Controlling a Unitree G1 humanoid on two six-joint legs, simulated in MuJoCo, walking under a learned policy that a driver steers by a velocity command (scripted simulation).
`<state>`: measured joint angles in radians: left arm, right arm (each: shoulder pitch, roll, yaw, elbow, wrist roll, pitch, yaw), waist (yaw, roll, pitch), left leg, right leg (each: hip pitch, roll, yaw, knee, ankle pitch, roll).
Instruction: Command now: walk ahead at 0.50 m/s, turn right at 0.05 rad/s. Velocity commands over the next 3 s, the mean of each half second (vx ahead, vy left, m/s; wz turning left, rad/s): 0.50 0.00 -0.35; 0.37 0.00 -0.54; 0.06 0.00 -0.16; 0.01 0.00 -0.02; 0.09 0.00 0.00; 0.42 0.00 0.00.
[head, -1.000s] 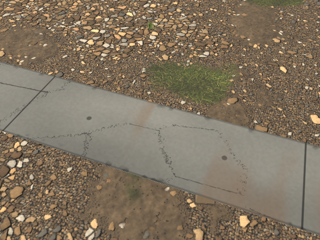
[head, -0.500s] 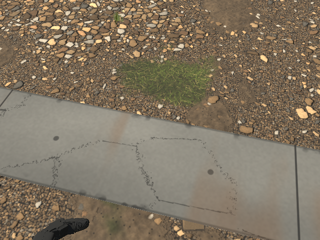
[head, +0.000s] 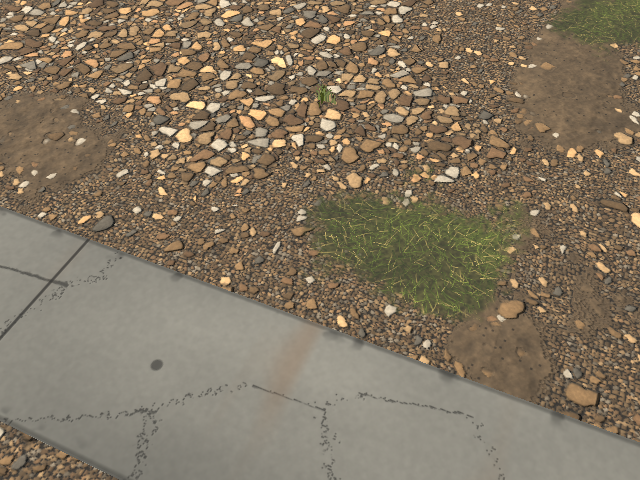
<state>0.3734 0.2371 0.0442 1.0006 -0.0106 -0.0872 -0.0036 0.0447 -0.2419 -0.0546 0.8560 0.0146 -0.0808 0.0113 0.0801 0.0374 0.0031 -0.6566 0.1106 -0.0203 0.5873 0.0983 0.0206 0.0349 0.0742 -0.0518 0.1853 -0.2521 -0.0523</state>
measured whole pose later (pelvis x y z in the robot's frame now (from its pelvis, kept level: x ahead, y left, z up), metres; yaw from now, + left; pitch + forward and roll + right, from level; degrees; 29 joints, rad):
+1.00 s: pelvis +0.54 -0.09 +0.00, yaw -29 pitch +2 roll -1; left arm 0.39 0.24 0.07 0.92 0.05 -0.14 -0.07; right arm 0.04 -0.24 -0.01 0.78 -0.06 -0.07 0.01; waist 0.08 0.01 0.01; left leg -0.63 0.10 -0.04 0.84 -0.13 -0.06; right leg -0.21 0.15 0.14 0.35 -0.16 -0.09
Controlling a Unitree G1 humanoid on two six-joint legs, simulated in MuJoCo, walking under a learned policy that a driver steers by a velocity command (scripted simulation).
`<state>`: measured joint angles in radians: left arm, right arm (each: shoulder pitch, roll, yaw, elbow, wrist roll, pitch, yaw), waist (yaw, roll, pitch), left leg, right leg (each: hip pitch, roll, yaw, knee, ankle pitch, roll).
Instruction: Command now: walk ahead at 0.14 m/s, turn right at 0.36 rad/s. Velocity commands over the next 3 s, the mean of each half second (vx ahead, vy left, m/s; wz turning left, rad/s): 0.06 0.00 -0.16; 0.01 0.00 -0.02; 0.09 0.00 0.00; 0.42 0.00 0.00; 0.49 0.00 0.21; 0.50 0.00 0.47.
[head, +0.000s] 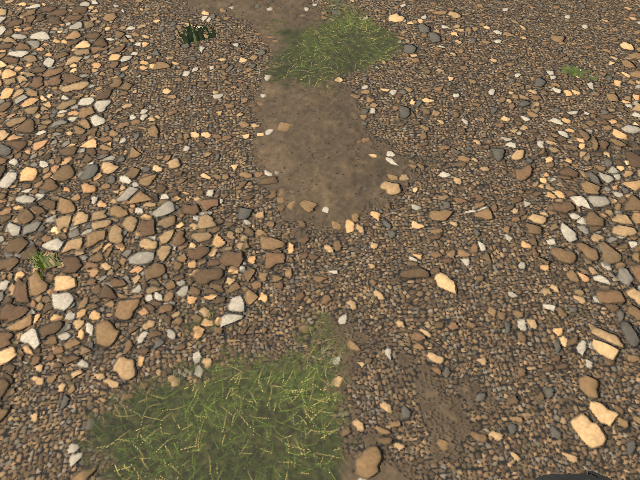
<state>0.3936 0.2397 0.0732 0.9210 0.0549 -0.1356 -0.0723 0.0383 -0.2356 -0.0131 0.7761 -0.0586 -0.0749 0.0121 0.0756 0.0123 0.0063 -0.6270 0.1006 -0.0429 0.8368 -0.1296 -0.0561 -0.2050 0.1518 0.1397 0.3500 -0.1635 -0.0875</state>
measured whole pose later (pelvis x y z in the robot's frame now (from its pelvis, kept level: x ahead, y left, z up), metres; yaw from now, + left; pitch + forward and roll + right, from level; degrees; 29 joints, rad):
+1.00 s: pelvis +0.05 +0.01 -0.01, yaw -3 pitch -1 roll +0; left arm 0.17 0.30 0.04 0.72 0.00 -0.04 -0.07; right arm 0.11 -0.30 -0.05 0.78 0.00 -0.07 0.06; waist -0.01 0.01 0.08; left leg -0.24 0.04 0.04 0.50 -0.24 -0.02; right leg -0.18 -0.02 -0.02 0.49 -0.30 0.01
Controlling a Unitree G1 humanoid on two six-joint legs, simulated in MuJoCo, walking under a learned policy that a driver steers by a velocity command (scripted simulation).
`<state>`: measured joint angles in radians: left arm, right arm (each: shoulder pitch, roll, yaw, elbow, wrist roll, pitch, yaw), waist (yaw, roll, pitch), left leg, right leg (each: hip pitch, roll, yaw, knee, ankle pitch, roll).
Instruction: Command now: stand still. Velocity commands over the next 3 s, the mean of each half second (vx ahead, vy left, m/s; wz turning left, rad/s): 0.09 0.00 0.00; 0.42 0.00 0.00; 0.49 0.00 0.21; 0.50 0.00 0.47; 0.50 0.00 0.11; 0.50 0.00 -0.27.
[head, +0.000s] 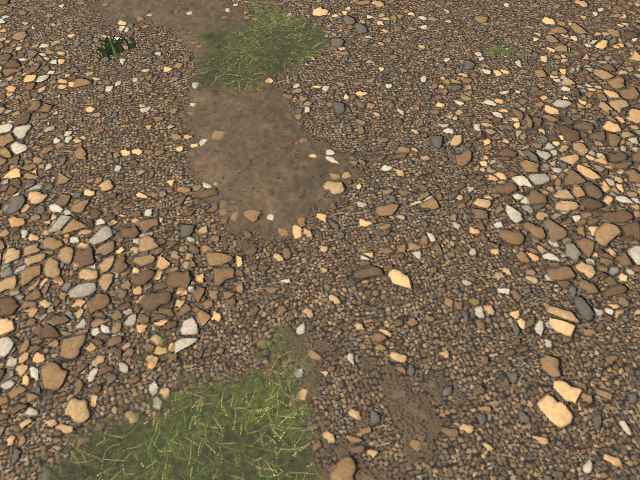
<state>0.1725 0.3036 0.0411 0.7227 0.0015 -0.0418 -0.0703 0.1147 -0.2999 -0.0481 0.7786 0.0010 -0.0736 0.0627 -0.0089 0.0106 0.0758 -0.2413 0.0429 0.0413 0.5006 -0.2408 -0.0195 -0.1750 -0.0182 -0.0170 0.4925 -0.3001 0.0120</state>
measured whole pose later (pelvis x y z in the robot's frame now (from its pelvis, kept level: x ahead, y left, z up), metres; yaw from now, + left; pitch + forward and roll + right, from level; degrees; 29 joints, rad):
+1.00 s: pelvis +0.31 -0.05 -0.13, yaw +0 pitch +1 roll +2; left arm 0.06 0.24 0.02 0.75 -0.03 -0.10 -0.06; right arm 0.58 -0.27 -0.02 0.99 0.03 -0.05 -0.02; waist -0.09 0.00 0.02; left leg -0.16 0.02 -0.09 1.37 -0.76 -0.01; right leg -0.46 -0.03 0.02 0.58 -0.19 0.00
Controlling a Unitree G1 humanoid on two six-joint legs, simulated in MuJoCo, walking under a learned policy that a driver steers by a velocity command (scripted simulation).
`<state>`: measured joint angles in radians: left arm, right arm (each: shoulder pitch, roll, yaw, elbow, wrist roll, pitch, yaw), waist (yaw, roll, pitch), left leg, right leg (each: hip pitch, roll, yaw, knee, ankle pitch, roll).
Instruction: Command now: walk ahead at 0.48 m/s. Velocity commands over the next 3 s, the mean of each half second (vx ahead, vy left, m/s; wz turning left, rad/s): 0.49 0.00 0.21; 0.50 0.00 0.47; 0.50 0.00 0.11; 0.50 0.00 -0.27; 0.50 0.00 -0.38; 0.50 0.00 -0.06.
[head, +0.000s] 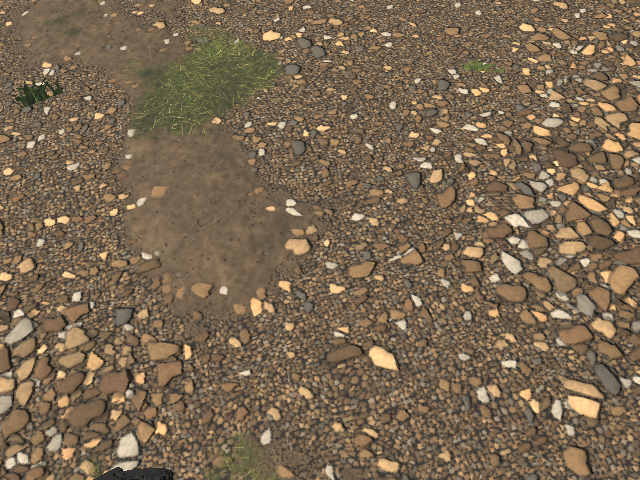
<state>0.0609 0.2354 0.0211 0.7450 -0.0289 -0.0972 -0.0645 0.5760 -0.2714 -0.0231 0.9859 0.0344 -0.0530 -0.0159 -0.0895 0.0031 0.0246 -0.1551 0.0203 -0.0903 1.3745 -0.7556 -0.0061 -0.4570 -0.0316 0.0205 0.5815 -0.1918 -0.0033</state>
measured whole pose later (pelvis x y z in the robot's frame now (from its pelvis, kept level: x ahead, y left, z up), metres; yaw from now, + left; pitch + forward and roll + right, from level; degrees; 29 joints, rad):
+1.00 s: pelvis +0.54 +0.12 +0.00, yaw +23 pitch +3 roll -2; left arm -0.02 0.25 0.05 0.79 0.00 -0.14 -0.02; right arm 0.42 -0.25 -0.08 0.88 0.02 -0.05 -0.02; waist -0.07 0.02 0.00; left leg -0.13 -0.09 -0.21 0.75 -0.46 0.06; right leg -0.44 0.07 0.01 0.47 -0.10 -0.04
